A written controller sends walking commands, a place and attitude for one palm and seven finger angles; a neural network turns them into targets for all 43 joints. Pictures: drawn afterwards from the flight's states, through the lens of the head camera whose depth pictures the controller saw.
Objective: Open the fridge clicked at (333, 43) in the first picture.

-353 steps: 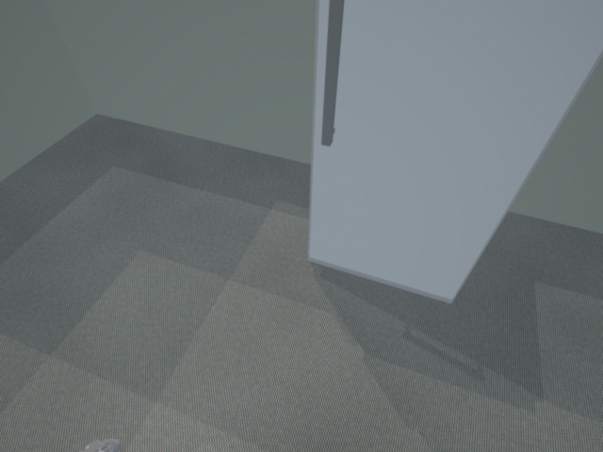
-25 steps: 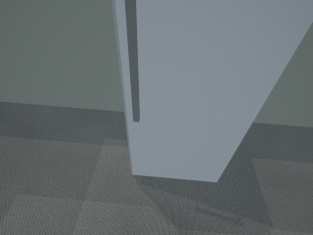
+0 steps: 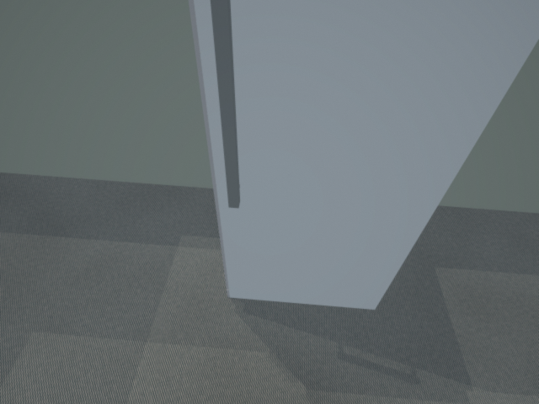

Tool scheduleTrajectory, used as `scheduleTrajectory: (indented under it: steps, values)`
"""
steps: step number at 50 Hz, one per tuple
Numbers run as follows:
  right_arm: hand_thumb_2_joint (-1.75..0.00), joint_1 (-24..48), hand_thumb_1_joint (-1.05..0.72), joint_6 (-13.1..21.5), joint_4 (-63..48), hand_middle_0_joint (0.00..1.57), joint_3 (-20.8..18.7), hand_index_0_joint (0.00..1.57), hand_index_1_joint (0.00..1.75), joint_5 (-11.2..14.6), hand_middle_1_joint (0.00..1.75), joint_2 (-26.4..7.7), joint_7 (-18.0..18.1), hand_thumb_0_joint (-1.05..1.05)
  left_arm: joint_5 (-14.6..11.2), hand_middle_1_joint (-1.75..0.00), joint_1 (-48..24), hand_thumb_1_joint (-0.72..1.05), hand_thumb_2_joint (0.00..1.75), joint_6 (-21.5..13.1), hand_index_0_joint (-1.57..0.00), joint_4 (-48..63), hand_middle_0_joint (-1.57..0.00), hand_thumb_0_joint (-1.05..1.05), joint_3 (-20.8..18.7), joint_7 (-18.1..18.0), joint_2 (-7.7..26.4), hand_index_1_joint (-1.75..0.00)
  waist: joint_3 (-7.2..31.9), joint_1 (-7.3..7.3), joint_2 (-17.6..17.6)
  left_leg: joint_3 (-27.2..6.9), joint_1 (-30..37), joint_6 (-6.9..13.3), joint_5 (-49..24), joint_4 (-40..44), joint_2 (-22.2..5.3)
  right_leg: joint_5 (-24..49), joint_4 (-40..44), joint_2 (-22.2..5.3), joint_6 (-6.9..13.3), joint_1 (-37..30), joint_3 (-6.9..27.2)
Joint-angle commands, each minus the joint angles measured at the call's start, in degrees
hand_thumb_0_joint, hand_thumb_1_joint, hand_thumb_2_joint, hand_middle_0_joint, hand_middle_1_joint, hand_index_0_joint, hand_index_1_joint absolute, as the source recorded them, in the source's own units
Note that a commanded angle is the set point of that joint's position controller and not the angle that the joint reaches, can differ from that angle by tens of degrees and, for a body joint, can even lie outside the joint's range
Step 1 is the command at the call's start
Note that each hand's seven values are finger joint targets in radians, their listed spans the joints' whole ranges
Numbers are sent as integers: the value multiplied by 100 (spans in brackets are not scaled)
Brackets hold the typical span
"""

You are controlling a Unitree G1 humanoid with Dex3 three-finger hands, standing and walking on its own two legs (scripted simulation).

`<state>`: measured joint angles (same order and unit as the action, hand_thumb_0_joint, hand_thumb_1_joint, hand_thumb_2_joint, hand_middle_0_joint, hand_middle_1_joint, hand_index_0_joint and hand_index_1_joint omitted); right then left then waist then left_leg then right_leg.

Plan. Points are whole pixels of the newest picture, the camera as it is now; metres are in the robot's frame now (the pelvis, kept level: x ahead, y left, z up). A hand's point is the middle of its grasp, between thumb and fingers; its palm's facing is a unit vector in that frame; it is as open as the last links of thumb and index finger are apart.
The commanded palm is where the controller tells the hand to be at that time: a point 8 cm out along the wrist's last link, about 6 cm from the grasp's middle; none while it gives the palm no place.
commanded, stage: look again from close up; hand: left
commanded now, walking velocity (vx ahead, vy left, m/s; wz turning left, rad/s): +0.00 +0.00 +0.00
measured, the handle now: (230, 108) +0.58 +0.11 +0.15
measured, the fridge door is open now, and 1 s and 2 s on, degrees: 0 0 0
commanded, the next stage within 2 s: shuffle to correct the standing spot in 1.26 s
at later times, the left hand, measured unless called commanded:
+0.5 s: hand out of the picture -0.02 +0.15 -0.17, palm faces +0.04 -0.99 -0.16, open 7.4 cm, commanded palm none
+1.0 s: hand out of the picture +0.01 +0.15 -0.17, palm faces +0.02 -0.98 -0.17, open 7.4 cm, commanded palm none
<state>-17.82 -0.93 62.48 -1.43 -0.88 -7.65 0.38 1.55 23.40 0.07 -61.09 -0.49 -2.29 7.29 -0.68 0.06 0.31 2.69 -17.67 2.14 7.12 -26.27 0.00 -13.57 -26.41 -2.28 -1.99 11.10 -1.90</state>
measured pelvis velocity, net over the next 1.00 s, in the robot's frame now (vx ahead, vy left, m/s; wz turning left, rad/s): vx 0.03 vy -0.01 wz -0.01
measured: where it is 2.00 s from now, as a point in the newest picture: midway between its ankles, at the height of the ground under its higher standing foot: outside the picture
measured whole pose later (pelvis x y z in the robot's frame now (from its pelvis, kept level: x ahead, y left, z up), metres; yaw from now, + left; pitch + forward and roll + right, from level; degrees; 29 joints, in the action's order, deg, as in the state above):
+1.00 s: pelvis +0.03 -0.01 +0.00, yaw -1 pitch -2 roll +0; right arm -15.8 0.1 64.1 -0.8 -0.7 -8.5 0.8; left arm 1.2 19.7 -0.4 -62.4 -0.1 -2.1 7.5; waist -1.8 0.0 0.0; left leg 3.3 -14.3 1.6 9.2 -24.8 -0.1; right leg -15.2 -24.5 -2.2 -1.8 7.8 -1.3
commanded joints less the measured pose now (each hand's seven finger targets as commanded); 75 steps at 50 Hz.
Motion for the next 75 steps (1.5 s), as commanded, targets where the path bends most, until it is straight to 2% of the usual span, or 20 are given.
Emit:
scheduleTrajectory:
  steps: [1,7,14,19,26,31,35,42,46,48,51,55,57,62,67,68,69,72,75]
  values:
    - [-90,-247,-90,68,-209,20,-121,20,30,27,30,-604,59,0,3,-30,597,90,90,-71,-20,88,-20,0,-112,-43,461,-30,-559,-8,144,-841,-52,-122,1696,981,-529,-699,619,-223,275,596,329]
    - [-90,-251,-90,84,-202,20,-110,20,30,40,30,-594,57,0,-4,-30,557,90,90,-98,-20,78,-20,0,-104,-45,503,-30,-478,-9,-18,-773,100,-121,1373,862,-505,-555,687,-267,288,549,372]
    - [-90,-228,-90,87,-177,20,-95,20,30,34,30,-586,61,0,-10,-30,500,90,90,-95,-20,48,-20,0,-101,-39,497,-30,-497,3,91,-772,99,-131,1381,898,-499,-569,692,-268,281,528,363]
    - [-90,-226,-90,96,-149,20,-87,20,30,35,30,-543,60,0,-22,-30,406,90,90,-120,-20,54,-20,0,-98,-36,517,-30,-479,20,-116,-636,232,-147,1003,707,-459,-538,782,-326,299,581,432]
    - [-90,-233,-90,114,-111,20,-69,20,30,30,30,-565,72,0,-27,-30,355,90,90,-108,-20,52,-20,0,-96,-30,494,-30,-443,16,105,-709,216,-138,1066,810,-505,-390,682,-284,294,475,381]
    - [-90,-192,-90,112,-110,20,-73,20,30,29,30,-574,74,0,-26,-30,339,90,90,-106,-20,26,-20,0,-89,-31,476,-30,-504,0,22,-691,211,-132,1063,815,-505,-366,692,-291,290,465,364]
    - [-90,-179,-90,128,-89,20,-67,20,30,38,30,-582,75,0,-32,-30,312,90,90,-114,-20,24,-20,0,-87,-28,509,-30,-386,-8,14,-681,284,-125,928,796,-512,-241,665,-306,288,369,357]
    - [-90,-147,-90,165,-54,20,-55,20,30,52,30,-612,89,0,-31,-30,219,90,90,-138,-20,11,-20,0,-82,-35,551,-30,-306,-5,-26,-576,512,-109,206,636,-538,182,676,-337,281,246,358]
    - [-90,-105,-90,162,-31,20,-41,20,30,45,30,-632,98,0,-41,-30,170,90,90,-118,-20,-10,-20,0,-81,-28,547,-30,-374,8,38,-609,502,-117,446,755,-551,57,701,-326,272,248,360]
    - [-90,-80,-90,169,-45,20,-40,20,30,50,30,-641,97,0,-35,-30,160,90,90,-125,-20,-27,-20,0,-81,-30,583,-30,-353,-2,-7,-579,525,-111,310,716,-554,149,710,-344,270,213,368]
    - [-90,-70,-90,154,-33,20,-45,20,30,41,30,-662,93,0,-35,-30,111,90,90,-121,-20,-23,-20,0,-80,-26,582,-30,-479,11,-71,-592,488,-124,517,766,-531,-31,756,-333,271,291,387]
    - [-90,-40,-90,168,-33,20,-38,20,30,37,30,-697,95,0,-38,-30,95,90,90,-118,-20,-23,-20,0,-88,-18,625,-30,-363,-6,45,-592,555,-117,408,767,-545,58,733,-342,273,204,369]
    - [-90,-22,-90,175,-59,20,-40,20,30,44,30,-739,98,0,-32,-30,99,90,90,-127,-20,-16,-20,0,-93,-17,665,-30,-316,-22,-49,-590,591,-105,227,700,-546,176,745,-346,274,153,368]
    - [-90,24,-90,179,-45,20,-37,20,30,48,30,-767,100,0,-34,-30,45,90,90,-126,-20,-20,-20,0,-93,-13,700,-30,-350,-24,25,-580,622,-105,160,706,-559,194,773,-352,272,149,372]
    - [-90,59,-90,187,-43,20,-41,20,30,50,30,-820,103,0,-33,-30,-28,90,90,-137,-20,-24,-20,0,-100,-9,763,-30,-305,-16,-71,-567,675,-101,24,691,-578,260,808,-357,273,85,392]
    - [-90,71,-90,189,-45,20,-35,20,30,47,30,-823,101,0,-36,-30,-66,90,90,-133,-20,-22,-20,0,-101,-7,766,-30,-358,-3,-59,-569,633,-110,78,721,-564,205,812,-367,270,99,386]
    - [-90,35,-90,183,-4,20,-13,20,30,33,30,-737,103,0,-47,-30,-6,90,90,-131,-20,-72,-20,0,-77,-2,667,-30,-255,7,-67,-561,709,-125,269,742,-562,44,838,-359,255,85,366]
    - [-90,-99,-90,128,58,20,-27,20,30,8,30,-666,97,0,-19,-30,126,90,90,-75,-20,-136,-20,0,-70,24,567,-30,-356,10,2,-661,574,-105,1536,872,-586,-835,681,-272,279,253,311]
    - [-90,-77,-90,88,19,20,-86,20,30,-23,30,-738,91,0,11,-30,229,90,90,-34,-20,-114,-20,0,-109,77,539,-30,-743,-16,197,-844,137,-19,2574,1078,-677,-1438,487,-156,304,525,252]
